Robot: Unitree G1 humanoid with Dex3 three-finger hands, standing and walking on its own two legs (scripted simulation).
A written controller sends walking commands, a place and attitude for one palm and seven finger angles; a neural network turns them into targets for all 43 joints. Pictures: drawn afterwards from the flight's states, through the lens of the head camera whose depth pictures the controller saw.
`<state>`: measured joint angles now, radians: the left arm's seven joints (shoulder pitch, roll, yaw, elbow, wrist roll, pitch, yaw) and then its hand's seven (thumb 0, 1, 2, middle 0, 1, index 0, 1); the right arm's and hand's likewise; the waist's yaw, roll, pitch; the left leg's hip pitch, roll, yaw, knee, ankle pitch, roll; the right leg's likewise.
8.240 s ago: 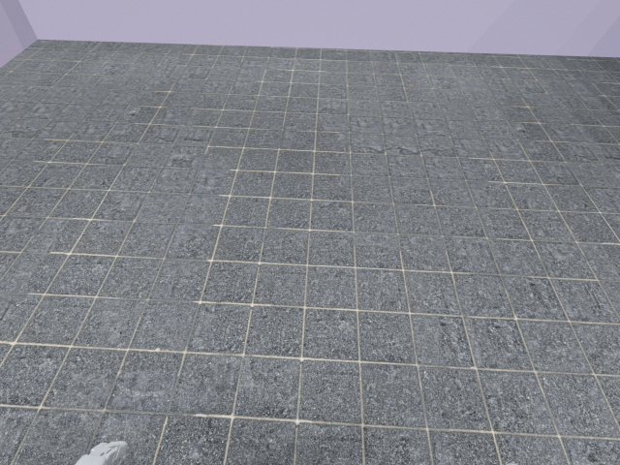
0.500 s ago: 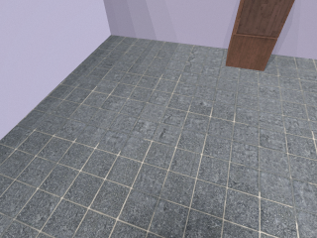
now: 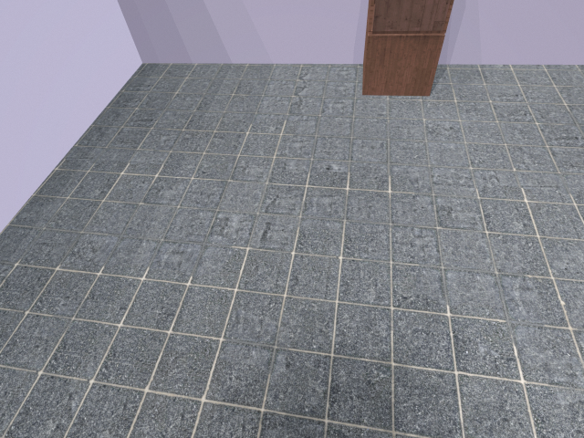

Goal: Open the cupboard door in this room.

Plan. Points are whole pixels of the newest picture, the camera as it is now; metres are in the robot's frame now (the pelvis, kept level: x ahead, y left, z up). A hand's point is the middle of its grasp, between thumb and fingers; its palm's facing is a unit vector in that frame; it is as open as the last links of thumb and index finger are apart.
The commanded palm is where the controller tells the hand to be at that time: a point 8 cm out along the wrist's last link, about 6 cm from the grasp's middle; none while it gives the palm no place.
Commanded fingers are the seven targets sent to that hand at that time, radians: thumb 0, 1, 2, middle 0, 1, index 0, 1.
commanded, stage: turn or walk to find it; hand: left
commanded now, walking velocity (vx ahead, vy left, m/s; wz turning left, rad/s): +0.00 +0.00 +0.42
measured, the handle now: out of the picture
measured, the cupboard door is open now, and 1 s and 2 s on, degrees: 0 0 0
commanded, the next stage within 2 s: stand and wait in 0.48 s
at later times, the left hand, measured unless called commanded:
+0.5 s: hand out of the picture -0.02 +0.23 -0.18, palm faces +0.22 -0.96 -0.19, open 7.4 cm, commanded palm none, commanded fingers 0.00 0.90 0.90 -0.20 -0.30 -0.20 -0.30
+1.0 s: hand out of the picture -0.03 +0.19 -0.14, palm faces +0.29 -0.92 -0.25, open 7.3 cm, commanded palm none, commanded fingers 0.00 0.90 0.90 -0.20 -0.30 -0.20 -0.30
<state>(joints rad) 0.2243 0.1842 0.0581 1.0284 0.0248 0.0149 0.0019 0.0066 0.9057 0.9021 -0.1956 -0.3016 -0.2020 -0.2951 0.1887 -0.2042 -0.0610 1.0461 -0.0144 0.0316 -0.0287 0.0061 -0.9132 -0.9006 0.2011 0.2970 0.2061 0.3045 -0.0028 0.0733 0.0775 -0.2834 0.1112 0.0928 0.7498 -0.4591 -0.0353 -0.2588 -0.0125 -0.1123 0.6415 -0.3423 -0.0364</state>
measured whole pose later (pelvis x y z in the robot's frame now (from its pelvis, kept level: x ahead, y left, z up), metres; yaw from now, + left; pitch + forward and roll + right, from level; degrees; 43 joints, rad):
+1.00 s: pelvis -0.04 +0.00 +0.01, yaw +15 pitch -2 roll +2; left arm 0.21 0.14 0.03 1.04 0.02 0.01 0.03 0.01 0.92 0.90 -0.20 -0.30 -0.21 -0.30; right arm 0.25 -0.19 -0.05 1.07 -0.01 0.05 0.00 0.01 -0.91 -0.90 0.20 0.30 0.20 0.30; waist -0.02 0.04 0.03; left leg -0.34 -0.04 0.00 0.74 -0.42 0.00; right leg -0.20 -0.06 -0.10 0.52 -0.30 -0.02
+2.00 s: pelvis -0.09 -0.03 +0.02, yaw +40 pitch -2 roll +3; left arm 0.19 0.15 0.03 0.92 0.01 0.02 0.02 0.01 0.90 0.90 -0.20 -0.30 -0.21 -0.30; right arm 0.25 -0.26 -0.09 0.99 -0.02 0.08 0.02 0.01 -0.91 -0.90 0.20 0.30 0.20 0.30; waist -0.03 0.06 0.07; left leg -0.49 -0.02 -0.05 1.15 -0.36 -0.05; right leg -0.21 -0.06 -0.15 0.50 -0.27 -0.05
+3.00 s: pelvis -0.11 -0.06 +0.02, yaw +65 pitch -1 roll +3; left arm 0.15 0.16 0.03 0.91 0.01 0.02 0.02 0.01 0.90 0.90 -0.20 -0.30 -0.21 -0.30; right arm 0.25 -0.25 -0.09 1.00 -0.02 0.08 0.01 0.01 -0.91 -0.90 0.20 0.30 0.20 0.30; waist -0.04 0.06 0.08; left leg -0.47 -0.04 -0.06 1.10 -0.41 -0.04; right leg -0.21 -0.06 -0.13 0.52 -0.30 -0.04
